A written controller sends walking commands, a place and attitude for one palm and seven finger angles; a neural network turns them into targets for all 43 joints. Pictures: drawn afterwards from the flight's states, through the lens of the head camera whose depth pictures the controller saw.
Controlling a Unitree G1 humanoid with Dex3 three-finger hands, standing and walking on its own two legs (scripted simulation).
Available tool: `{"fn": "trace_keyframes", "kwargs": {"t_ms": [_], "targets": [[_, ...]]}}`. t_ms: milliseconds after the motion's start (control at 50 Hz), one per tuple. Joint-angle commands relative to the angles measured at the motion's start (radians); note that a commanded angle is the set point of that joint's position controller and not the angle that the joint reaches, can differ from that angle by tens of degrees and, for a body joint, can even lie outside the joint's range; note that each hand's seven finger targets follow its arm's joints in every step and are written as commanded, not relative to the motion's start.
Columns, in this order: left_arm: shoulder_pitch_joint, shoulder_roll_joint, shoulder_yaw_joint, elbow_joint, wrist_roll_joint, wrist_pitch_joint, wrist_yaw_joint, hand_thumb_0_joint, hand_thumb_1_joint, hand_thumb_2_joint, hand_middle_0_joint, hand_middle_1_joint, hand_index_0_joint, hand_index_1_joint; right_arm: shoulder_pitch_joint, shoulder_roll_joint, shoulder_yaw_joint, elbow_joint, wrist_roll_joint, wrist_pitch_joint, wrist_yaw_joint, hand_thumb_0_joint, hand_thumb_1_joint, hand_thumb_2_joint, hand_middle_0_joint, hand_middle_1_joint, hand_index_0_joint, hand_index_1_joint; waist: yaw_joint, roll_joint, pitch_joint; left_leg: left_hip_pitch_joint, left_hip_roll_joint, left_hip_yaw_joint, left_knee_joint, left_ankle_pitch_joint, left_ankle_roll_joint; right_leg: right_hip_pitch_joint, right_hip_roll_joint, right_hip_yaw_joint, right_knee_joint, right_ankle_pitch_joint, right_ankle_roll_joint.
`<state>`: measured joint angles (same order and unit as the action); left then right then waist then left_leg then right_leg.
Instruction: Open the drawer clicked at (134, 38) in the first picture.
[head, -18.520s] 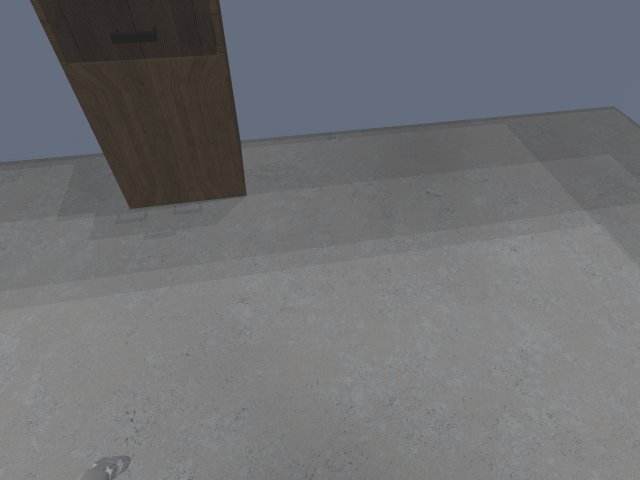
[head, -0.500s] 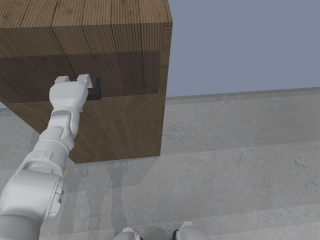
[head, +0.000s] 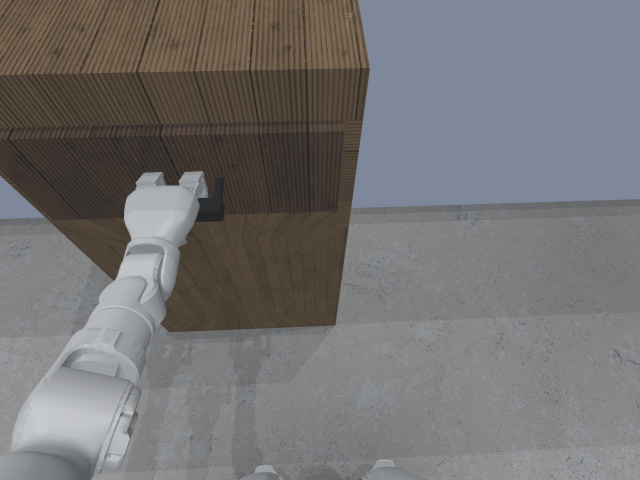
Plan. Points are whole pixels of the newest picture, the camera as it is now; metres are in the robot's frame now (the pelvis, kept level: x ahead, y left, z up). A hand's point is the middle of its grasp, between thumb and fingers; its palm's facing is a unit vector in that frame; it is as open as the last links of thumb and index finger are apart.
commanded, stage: pull the drawer open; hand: left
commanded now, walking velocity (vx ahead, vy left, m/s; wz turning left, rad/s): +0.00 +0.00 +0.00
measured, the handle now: (177, 198) +0.49 +0.20 +0.01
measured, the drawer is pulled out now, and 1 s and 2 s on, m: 0.01 0.15 0.30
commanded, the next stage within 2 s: open the thumb to release the handle in 1.92 s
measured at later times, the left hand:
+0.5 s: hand (175, 244) +0.43 +0.20 -0.01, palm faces -0.05 -0.05 -1.00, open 5.6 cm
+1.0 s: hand (163, 323) +0.31 +0.20 -0.01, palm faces -0.02 -0.08 -1.00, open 5.7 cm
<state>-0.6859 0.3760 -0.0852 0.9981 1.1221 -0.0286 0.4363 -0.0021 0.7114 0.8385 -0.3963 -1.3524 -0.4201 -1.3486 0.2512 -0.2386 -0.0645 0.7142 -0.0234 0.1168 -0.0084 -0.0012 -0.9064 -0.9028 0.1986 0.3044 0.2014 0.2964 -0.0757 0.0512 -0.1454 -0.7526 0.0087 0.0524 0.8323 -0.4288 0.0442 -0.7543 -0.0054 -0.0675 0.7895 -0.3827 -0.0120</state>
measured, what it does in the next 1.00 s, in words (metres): stands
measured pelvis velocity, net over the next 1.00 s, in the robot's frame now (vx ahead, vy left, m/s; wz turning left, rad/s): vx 0.00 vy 0.00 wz -0.01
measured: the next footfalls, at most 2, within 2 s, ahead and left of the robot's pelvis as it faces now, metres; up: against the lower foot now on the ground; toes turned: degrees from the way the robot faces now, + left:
none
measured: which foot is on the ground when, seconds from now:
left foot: down 0.00-1.00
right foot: down 0.00-1.00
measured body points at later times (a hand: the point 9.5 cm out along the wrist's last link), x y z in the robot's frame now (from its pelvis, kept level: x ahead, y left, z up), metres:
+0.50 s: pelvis -0.01 +0.00 +0.00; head +0.08 -0.01 +0.44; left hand +0.42 +0.20 +0.04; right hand -0.01 -0.27 -0.14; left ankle -0.03 +0.09 -0.70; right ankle -0.01 -0.12 -0.70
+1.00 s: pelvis +0.00 +0.00 +0.01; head +0.04 -0.02 +0.46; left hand +0.31 +0.20 +0.04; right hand +0.15 -0.25 -0.11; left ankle -0.03 +0.09 -0.70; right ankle -0.01 -0.12 -0.70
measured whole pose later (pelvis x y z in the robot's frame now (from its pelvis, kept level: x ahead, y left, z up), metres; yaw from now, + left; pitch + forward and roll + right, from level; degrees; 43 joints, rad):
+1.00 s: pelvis +0.00 +0.00 +0.01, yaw -1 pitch +12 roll -1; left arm -0.12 0.29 -0.16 0.47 1.08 0.05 0.44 0.02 0.68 0.82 -0.38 -1.35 -0.42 -1.35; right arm 0.17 -0.23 -0.06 0.63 0.00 0.12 0.01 0.00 -0.91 -0.90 0.20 0.30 0.20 0.30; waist 0.01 0.06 -0.14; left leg -0.56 0.00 0.07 0.75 -0.41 0.04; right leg -0.58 0.00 -0.05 0.74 -0.37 -0.01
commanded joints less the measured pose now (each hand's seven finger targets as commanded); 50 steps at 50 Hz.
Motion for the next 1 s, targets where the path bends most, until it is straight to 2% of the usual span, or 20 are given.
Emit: {"fn": "trace_keyframes", "kwargs": {"t_ms": [0,80,100,120,180,240,280,380,440,460,480,500,540,580,660,700,820,880,940,980], "targets": [[-0.528,0.229,0.078,-0.182,-0.028,0.002,0.039,0.0,0.9,0.9,-0.4,-1.35,-0.4,-1.35,0.184,-0.155,-0.052,-0.034,-0.008,-0.017,-0.015,0.0,-0.9,-0.9,0.2,0.3,0.2,0.3,-0.061,0.032,-0.47,0.341,-0.015,-0.06,-0.027,0.572,-0.015,0.162,0.051,0.037,-0.042,0.442,-0.021],[-0.552,0.296,0.112,-0.151,-0.034,-0.013,0.021,0.0,0.9,0.9,-0.4,-1.35,-0.4,-1.35,0.19,-0.164,-0.044,-0.039,-0.006,-0.023,-0.024,0.0,-0.9,-0.9,0.2,0.3,0.2,0.3,-0.062,0.007,-0.464,0.27,-0.025,-0.054,-0.027,0.505,-0.006,0.198,0.048,0.049,-0.04,0.45,-0.018],[-0.569,0.268,0.088,-0.161,-0.031,-0.021,0.019,0.0,0.9,0.9,-0.4,-1.35,-0.4,-1.35,0.192,-0.161,-0.045,-0.039,-0.006,-0.027,-0.025,0.0,-0.9,-0.9,0.2,0.3,0.2,0.3,-0.069,0.011,-0.468,0.274,-0.024,-0.056,-0.026,0.505,-0.006,0.187,0.048,0.047,-0.039,0.448,-0.018],[-0.53,0.244,0.084,-0.155,-0.036,-0.026,0.015,0.0,0.9,0.9,-0.4,-1.35,-0.4,-1.35,0.194,-0.159,-0.049,-0.041,-0.007,-0.03,-0.022,0.0,-0.9,-0.9,0.2,0.3,0.2,0.3,-0.058,0.018,-0.478,0.283,-0.024,-0.053,-0.025,0.512,-0.006,0.191,0.049,0.047,-0.042,0.448,-0.019],[-0.445,0.292,0.134,-0.161,-0.044,-0.045,0.009,0.0,0.9,0.9,-0.4,-1.35,-0.4,-1.35,0.194,-0.165,-0.048,-0.043,-0.009,-0.025,-0.016,0.0,-0.9,-0.9,0.2,0.3,0.2,0.3,-0.025,0.026,-0.498,0.283,-0.02,-0.051,-0.029,0.538,-0.008,0.22,0.05,0.049,-0.037,0.47,-0.02],[-0.392,0.225,0.094,-0.19,-0.046,-0.061,0.008,0.0,0.9,0.9,-0.4,-1.35,-0.4,-1.35,0.189,-0.157,-0.055,-0.048,-0.007,-0.027,-0.01,0.0,-0.9,-0.9,0.2,0.3,0.2,0.3,-0.019,0.029,-0.482,0.289,-0.015,-0.047,-0.039,0.535,-0.01,0.216,0.052,0.046,-0.048,0.454,-0.022],[-0.337,0.247,0.12,-0.2,-0.044,-0.068,0.013,0.0,0.9,0.9,-0.4,-1.35,-0.4,-1.35,0.185,-0.161,-0.056,-0.051,-0.005,-0.024,-0.007,0.0,-0.9,-0.9,0.2,0.3,0.2,0.3,-0.001,0.021,-0.477,0.278,-0.013,-0.047,-0.047,0.525,-0.01,0.229,0.053,0.046,-0.048,0.447,-0.024],[-0.266,0.214,0.11,-0.26,-0.04,-0.07,0.035,0.0,0.9,0.9,-0.4,-1.35,-0.4,-1.35,0.169,-0.159,-0.062,-0.053,-0.005,-0.02,-0.001,0.0,-0.9,-0.9,0.2,0.3,0.2,0.3,0.005,0.007,-0.451,0.289,-0.007,-0.043,-0.065,0.53,-0.01,0.239,0.053,0.044,-0.06,0.448,-0.026],[-0.221,0.189,0.099,-0.284,-0.04,-0.061,0.05,0.0,0.9,0.9,-0.4,-1.35,-0.4,-1.35,0.154,-0.159,-0.065,-0.056,-0.001,-0.019,0.004,0.0,-0.9,-0.9,0.2,0.3,0.2,0.3,0.011,-0.001,-0.42,0.302,-0.005,-0.043,-0.08,0.506,-0.01,0.23,0.055,0.039,-0.074,0.412,-0.029],[-0.183,0.218,0.129,-0.289,-0.042,-0.057,0.053,0.0,0.9,0.9,-0.4,-1.35,-0.4,-1.35,0.143,-0.161,-0.062,-0.059,-0.002,-0.016,0.005,0.0,-0.9,-0.9,0.2,0.3,0.2,0.3,0.028,0.011,-0.424,0.302,-0.006,-0.04,-0.085,0.516,-0.012,0.245,0.055,0.039,-0.072,0.417,-0.032],[-0.166,0.211,0.12,-0.283,-0.039,-0.049,0.056,0.0,0.9,0.9,-0.4,-1.35,-0.4,-1.35,0.134,-0.159,-0.06,-0.06,0.002,-0.014,0.005,0.0,-0.9,-0.9,0.2,0.3,0.2,0.3,0.023,0.004,-0.407,0.298,-0.006,-0.04,-0.092,0.489,-0.012,0.243,0.055,0.041,-0.076,0.404,-0.031],[-0.152,0.191,0.106,-0.273,-0.04,-0.041,0.057,0.0,0.9,0.9,-0.4,-1.35,-0.4,-1.35,0.129,-0.157,-0.059,-0.063,0.006,-0.014,0.004,0.0,-0.9,-0.9,0.2,0.3,0.2,0.3,0.022,-0.019,-0.368,0.285,-0.007,-0.038,-0.1,0.472,-0.01,0.24,0.056,0.037,-0.081,0.393,-0.032],[-0.122,0.155,0.083,-0.336,-0.044,-0.039,0.06,0.0,0.9,0.9,-0.4,-1.35,-0.4,-1.35,0.11,-0.152,-0.062,-0.078,0.009,-0.019,0.007,0.0,-0.9,-0.9,0.2,0.3,0.2,0.3,0.028,-0.004,-0.38,0.314,-0.005,-0.037,-0.108,0.488,-0.011,0.25,0.053,0.036,-0.088,0.398,-0.033],[-0.058,0.167,0.098,-0.354,-0.044,-0.025,0.062,0.0,0.9,0.9,-0.4,-1.35,-0.4,-1.35,0.093,-0.151,-0.059,-0.09,0.013,-0.015,0.007,0.0,-0.9,-0.9,0.2,0.3,0.2,0.3,0.044,0.006,-0.384,0.332,-0.002,-0.043,-0.113,0.518,-0.015,0.256,0.053,0.037,-0.085,0.394,-0.035],[0.04,0.087,0.048,-0.472,-0.059,-0.002,0.06,0.0,0.9,0.9,-0.4,-1.35,-0.4,-1.35,0.052,-0.143,-0.059,-0.121,0.017,-0.019,0.012,0.0,-0.9,-0.9,0.2,0.3,0.2,0.3,0.049,0.003,-0.379,0.392,0.01,-0.054,-0.117,0.599,-0.02,0.252,0.052,0.028,-0.091,0.402,-0.033],[0.08,0.094,0.055,-0.499,-0.061,0.014,0.059,0.0,0.9,0.9,-0.4,-1.35,-0.4,-1.35,0.034,-0.143,-0.056,-0.129,0.021,-0.02,0.01,0.0,-0.9,-0.9,0.2,0.3,0.2,0.3,0.054,-0.033,-0.344,0.386,0.011,-0.052,-0.126,0.575,-0.019,0.261,0.05,0.027,-0.096,0.397,-0.03],[0.217,0.021,-0.002,-0.658,-0.058,0.05,0.059,0.0,0.9,0.9,-0.4,-1.35,-0.4,-1.35,-0.035,-0.127,-0.045,-0.168,0.02,-0.028,0.014,0.0,-0.9,-0.9,0.2,0.3,0.2,0.3,0.065,-0.013,-0.31,0.44,0.017,-0.063,-0.137,0.599,-0.027,0.254,0.045,0.019,-0.102,0.374,-0.03],[0.277,0.042,0.013,-0.73,-0.051,0.064,0.058,0.0,0.9,0.9,-0.4,-1.35,-0.4,-1.35,-0.066,-0.124,-0.039,-0.183,0.017,-0.029,0.012,0.0,-0.9,-0.9,0.2,0.3,0.2,0.3,0.076,-0.006,-0.313,0.448,0.012,-0.059,-0.14,0.587,-0.03,0.277,0.043,0.022,-0.102,0.376,-0.032],[0.343,0.009,-0.014,-0.791,-0.049,0.073,0.053,0.0,0.9,0.9,-0.4,-1.35,-0.4,-1.35,-0.095,-0.116,-0.033,-0.2,0.014,-0.037,0.012,0.0,-0.9,-0.9,0.2,0.3,0.2,0.3,0.083,-0.021,-0.287,0.441,0.006,-0.053,-0.146,0.56,-0.027,0.289,0.041,0.022,-0.109,0.373,-0.033],[0.402,0.041,0.015,-0.816,-0.047,0.079,0.051,0.0,0.9,0.9,-0.4,-1.35,-0.4,-1.35,-0.113,-0.115,-0.026,-0.206,0.012,-0.038,0.009,0.0,-0.9,-0.9,0.2,0.3,0.2,0.3,0.095,-0.013,-0.274,0.431,0.001,-0.05,-0.15,0.547,-0.029,0.307,0.04,0.025,-0.108,0.378,-0.036]]}}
